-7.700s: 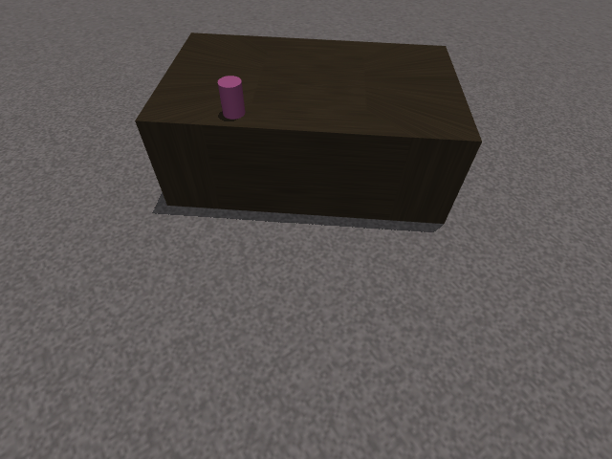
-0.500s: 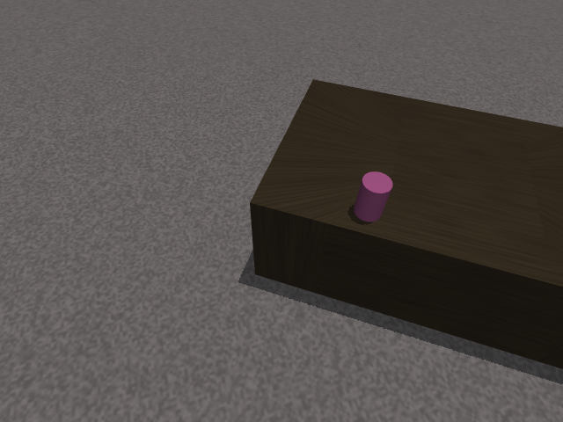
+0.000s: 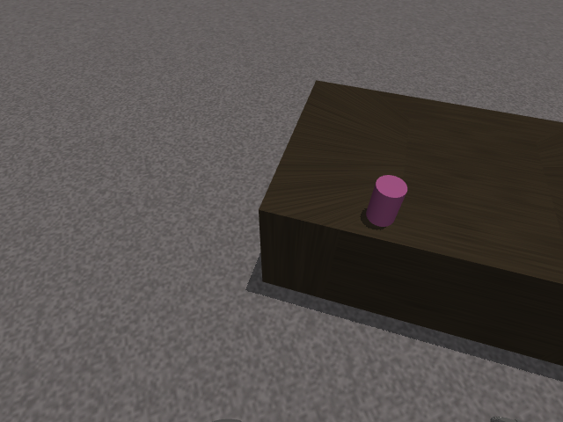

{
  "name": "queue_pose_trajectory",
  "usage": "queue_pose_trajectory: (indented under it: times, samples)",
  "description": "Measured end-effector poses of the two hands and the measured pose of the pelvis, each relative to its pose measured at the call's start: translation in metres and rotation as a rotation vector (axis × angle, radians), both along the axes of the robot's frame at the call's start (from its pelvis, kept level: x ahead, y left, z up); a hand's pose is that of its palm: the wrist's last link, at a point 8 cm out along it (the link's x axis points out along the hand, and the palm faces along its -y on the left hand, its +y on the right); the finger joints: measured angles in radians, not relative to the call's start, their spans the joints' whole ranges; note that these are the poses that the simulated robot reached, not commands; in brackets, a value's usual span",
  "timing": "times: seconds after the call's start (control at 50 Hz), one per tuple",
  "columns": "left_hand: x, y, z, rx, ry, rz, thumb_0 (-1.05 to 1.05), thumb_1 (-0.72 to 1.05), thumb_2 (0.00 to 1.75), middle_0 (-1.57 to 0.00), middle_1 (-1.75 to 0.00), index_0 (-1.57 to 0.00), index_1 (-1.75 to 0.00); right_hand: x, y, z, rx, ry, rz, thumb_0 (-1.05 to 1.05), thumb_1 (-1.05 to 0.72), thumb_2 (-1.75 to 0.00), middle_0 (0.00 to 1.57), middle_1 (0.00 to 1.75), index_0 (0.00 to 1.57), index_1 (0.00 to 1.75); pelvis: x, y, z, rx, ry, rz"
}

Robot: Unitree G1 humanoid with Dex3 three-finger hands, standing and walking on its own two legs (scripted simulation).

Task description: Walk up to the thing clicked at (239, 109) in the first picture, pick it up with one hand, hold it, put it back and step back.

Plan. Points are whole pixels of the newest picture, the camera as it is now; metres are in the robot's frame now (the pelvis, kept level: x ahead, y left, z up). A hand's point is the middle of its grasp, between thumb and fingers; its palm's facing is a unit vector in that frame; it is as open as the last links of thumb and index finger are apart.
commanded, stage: walk up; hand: right
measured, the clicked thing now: (385, 201) +0.70 -0.27 -0.25
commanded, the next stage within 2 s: none
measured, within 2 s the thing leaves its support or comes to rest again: neither
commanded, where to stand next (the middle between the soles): +0.39 +0.04 m, yaw -16 degrees
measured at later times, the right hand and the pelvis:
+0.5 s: hand out of the picture +0.13 -0.23 -0.17, palm faces +0.17 +0.94 -0.30, open 7.4 cm; pelvis +0.16 +0.03 -0.01, yaw -8 degrees
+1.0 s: hand (393, 314) +0.32 -0.19 -0.13, palm faces +0.17 +0.89 -0.41, open 7.4 cm; pelvis +0.30 +0.09 -0.01, yaw -14 degrees
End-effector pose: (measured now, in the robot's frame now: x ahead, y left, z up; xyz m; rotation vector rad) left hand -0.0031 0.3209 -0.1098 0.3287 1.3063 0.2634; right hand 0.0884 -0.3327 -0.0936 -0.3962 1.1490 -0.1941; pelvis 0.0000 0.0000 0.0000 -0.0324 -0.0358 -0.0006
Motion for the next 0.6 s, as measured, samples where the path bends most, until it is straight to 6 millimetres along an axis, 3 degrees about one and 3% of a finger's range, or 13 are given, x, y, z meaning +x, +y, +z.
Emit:
queue_pose_trajectory:
  times: [0.08,0.18,0.28,0.38,0.5,0.6]
  samples:
    - [0.023,0.028,-0.009,0.014,0.070,-0.037,0.01,0.90,0.90,-0.21,-0.30,-0.21,-0.30,0.003,0.021,0.008,-0.010,-0.046,-0.050,0.00,-0.91,-0.90,0.20,0.30,0.20,0.30,0.019,0.018,-0.002,0.020,-0.006,-0.037]
    - [0.087,0.036,0.003,-0.011,0.007,-0.110,0.01,0.90,0.90,-0.21,-0.30,-0.21,-0.30,-0.010,0.041,0.017,0.000,-0.003,-0.131,0.00,-0.90,-0.90,0.20,0.30,0.21,0.30,0.051,0.031,0.011,0.015,-0.003,-0.064]
    - [0.157,0.034,0.011,-0.017,-0.068,-0.186,0.01,0.90,0.90,-0.20,-0.30,-0.20,-0.30,-0.014,0.056,0.008,0.025,0.034,-0.180,0.00,-0.90,-0.90,0.21,0.30,0.21,0.30,0.080,0.039,0.011,0.032,-0.019,-0.088]
    - [0.234,0.016,0.015,-0.013,-0.133,-0.280,0.01,0.90,0.90,-0.20,-0.30,-0.20,-0.30,-0.008,0.063,-0.013,0.069,0.057,-0.233,0.00,-0.90,-0.90,0.21,0.30,0.21,0.30,0.112,0.039,0.002,0.051,-0.034,-0.123]
    - [0.317,-0.011,0.019,0.006,-0.256,-0.343,0.01,0.90,0.90,-0.21,-0.30,-0.21,-0.30,0.024,0.061,-0.046,0.115,0.074,-0.268,0.01,-0.90,-0.90,0.21,0.30,0.21,0.30,0.157,0.030,-0.014,0.020,-0.046,-0.139]
    - [0.342,-0.012,0.035,0.019,-0.319,-0.311,0.00,0.90,0.90,-0.21,-0.30,-0.21,-0.30,0.071,0.063,-0.036,0.139,0.058,-0.215,0.01,-0.90,-0.90,0.21,0.30,0.21,0.30,0.185,0.026,-0.004,0.044,-0.050,-0.164]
